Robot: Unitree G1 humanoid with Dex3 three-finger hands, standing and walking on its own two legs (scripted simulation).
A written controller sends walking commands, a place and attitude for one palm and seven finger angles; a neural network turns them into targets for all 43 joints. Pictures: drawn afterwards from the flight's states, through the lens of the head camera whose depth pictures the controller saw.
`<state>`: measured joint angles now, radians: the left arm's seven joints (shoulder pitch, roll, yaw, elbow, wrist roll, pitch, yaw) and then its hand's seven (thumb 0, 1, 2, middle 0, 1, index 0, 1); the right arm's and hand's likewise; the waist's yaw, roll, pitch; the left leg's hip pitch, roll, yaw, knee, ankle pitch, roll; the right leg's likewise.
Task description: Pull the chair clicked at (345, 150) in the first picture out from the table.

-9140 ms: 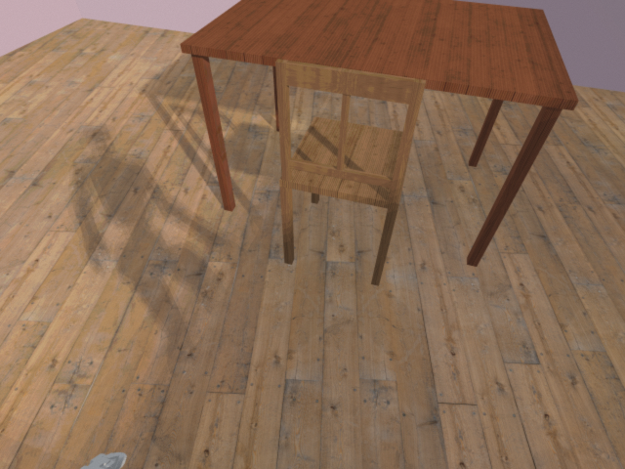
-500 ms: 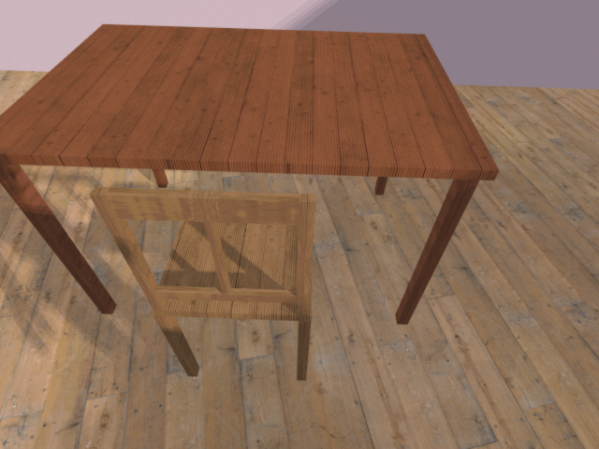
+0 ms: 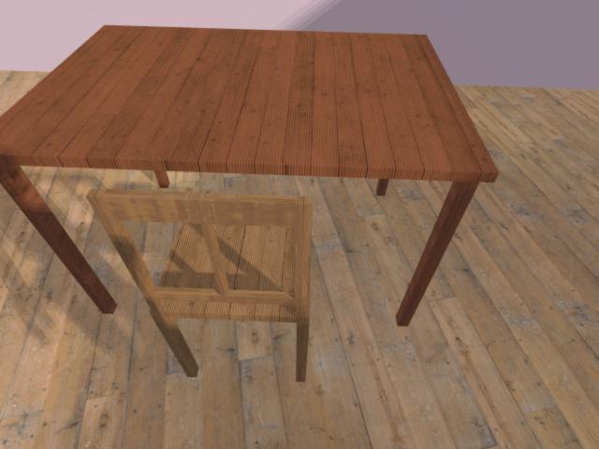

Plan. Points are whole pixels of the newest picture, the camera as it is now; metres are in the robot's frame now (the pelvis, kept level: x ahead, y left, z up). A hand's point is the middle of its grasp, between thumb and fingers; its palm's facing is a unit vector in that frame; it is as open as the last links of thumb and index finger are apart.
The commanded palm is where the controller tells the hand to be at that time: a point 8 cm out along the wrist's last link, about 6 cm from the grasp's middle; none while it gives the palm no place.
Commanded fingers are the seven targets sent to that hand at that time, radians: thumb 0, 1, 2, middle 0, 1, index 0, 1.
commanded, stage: look again from close up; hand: left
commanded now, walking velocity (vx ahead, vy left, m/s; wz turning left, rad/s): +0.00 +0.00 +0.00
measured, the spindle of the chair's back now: (216, 260) +0.49 +0.20 -0.13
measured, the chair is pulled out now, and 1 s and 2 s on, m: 0.00 0.00 0.00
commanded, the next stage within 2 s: shuffle to correct the standing spot in 0.06 s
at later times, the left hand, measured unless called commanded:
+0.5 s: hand out of the picture -0.04 +0.14 -0.19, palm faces +0.11 -0.98 -0.15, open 7.4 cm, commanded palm none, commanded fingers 0.00 0.90 0.90 -0.20 -0.30 -0.20 -0.30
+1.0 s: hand out of the picture +0.09 +0.17 -0.18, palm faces +0.04 -0.97 -0.26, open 7.4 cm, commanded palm none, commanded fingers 0.00 0.90 0.90 -0.20 -0.30 -0.20 -0.30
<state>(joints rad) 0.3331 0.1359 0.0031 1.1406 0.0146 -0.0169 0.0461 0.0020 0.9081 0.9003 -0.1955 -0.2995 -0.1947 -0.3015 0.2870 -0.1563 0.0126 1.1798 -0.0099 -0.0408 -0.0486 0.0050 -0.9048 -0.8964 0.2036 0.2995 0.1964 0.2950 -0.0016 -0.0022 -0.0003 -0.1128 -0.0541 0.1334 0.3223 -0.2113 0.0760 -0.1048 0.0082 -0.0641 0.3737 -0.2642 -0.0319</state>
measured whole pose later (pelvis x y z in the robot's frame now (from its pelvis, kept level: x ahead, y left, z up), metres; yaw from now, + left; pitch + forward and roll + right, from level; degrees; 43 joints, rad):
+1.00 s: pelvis +0.07 -0.02 -0.01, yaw +1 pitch +0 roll +1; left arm 0.25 0.17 0.03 1.05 0.02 0.01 0.05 0.00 0.91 0.90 -0.19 -0.30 -0.19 -0.30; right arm 0.25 -0.14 -0.03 1.12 -0.01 0.01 -0.05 0.01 -0.91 -0.90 0.21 0.30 0.20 0.30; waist -0.01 0.01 0.03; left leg -0.19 0.00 0.06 0.52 -0.33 0.01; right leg -0.24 -0.01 -0.01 0.57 -0.32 -0.01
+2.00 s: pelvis +0.04 +0.01 -0.01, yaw +2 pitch -2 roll +0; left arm 0.20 0.25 -0.02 1.02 0.02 0.00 0.02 0.00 0.91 0.90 -0.20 -0.30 -0.20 -0.30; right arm 0.14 -0.23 0.00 1.04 -0.02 -0.02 -0.01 0.01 -0.90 -0.90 0.21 0.30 0.20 0.30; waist 0.01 -0.01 0.03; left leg -0.18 -0.03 0.06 0.47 -0.26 0.05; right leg -0.22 -0.04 -0.01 0.48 -0.23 0.03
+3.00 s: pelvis +0.02 -0.02 -0.05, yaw +3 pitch +6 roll +1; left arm 0.32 0.18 0.13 0.22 -0.22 -0.46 -0.17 0.01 0.77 0.83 -0.17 -0.27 -0.17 -0.27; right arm 0.22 -0.27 -0.05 0.64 0.01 -0.31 -0.01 0.02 -0.91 -0.90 0.20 0.30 0.20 0.30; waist -0.04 -0.02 -0.12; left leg -0.57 -0.01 0.04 0.86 -0.39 0.01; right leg -0.61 -0.03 -0.02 0.88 -0.38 -0.01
